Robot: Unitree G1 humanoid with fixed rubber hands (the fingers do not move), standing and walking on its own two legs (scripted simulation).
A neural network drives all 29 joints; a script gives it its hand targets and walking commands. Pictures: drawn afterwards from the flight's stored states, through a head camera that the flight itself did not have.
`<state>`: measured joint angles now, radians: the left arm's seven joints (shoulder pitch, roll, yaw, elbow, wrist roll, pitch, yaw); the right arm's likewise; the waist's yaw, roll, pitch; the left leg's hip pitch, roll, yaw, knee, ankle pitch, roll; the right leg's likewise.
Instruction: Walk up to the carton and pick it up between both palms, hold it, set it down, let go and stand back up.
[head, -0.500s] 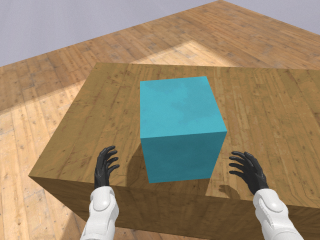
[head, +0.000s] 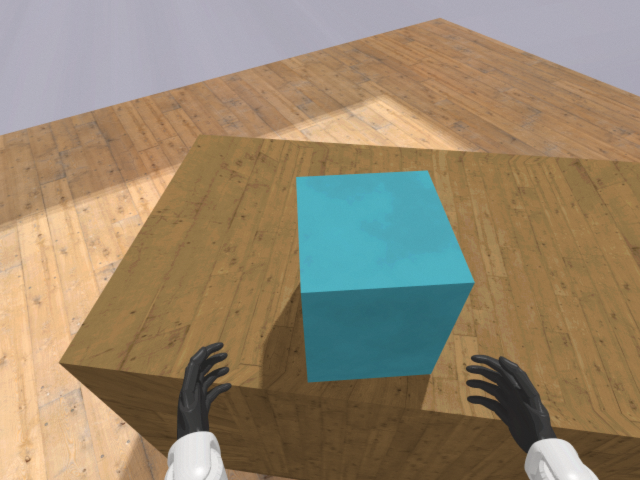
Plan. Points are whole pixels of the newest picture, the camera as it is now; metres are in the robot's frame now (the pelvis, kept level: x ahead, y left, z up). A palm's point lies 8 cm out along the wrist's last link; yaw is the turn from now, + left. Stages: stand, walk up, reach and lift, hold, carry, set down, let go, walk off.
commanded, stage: set down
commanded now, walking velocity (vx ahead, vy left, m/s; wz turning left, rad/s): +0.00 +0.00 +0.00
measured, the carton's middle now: (366, 279) +0.42 -0.01 -0.01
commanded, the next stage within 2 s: let go in 1.60 s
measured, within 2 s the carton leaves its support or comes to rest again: neither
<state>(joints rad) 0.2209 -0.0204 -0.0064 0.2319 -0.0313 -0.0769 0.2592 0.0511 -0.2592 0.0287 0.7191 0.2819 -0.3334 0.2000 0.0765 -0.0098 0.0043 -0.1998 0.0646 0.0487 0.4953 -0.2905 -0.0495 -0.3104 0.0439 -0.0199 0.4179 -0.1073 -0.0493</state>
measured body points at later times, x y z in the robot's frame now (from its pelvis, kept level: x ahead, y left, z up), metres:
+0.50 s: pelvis +0.01 +0.01 +0.00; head +0.03 +0.03 +0.45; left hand +0.20 +0.21 -0.04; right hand +0.23 -0.20 -0.06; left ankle -0.02 +0.14 -0.74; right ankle +0.07 -0.09 -0.74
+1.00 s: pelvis +0.02 +0.01 +0.00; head +0.03 +0.03 +0.45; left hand +0.19 +0.22 -0.06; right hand +0.23 -0.21 -0.07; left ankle -0.02 +0.14 -0.74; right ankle +0.07 -0.09 -0.74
